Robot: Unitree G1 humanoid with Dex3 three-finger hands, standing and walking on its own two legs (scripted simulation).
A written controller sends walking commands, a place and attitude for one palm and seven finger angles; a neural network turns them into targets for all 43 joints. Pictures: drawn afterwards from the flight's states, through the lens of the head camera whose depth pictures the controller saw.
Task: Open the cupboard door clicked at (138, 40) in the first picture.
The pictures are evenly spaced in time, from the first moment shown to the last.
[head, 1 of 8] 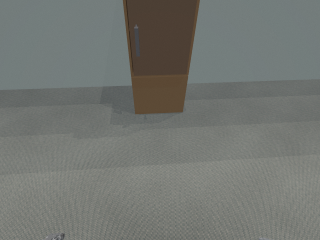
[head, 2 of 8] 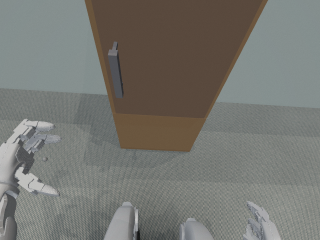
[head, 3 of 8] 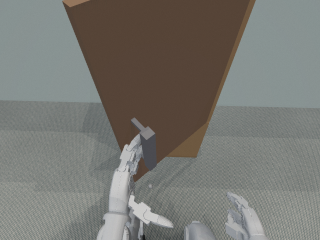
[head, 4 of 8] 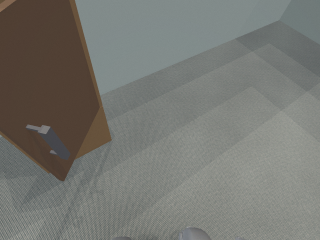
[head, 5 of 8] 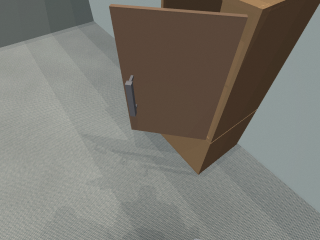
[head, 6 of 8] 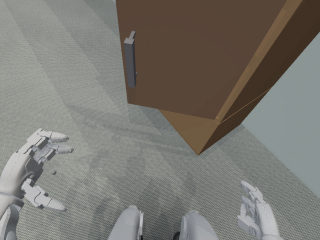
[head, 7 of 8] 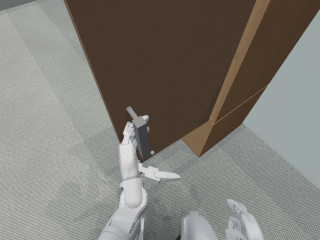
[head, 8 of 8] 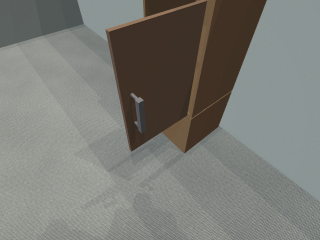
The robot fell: no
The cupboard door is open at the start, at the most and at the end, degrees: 0 90 89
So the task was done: yes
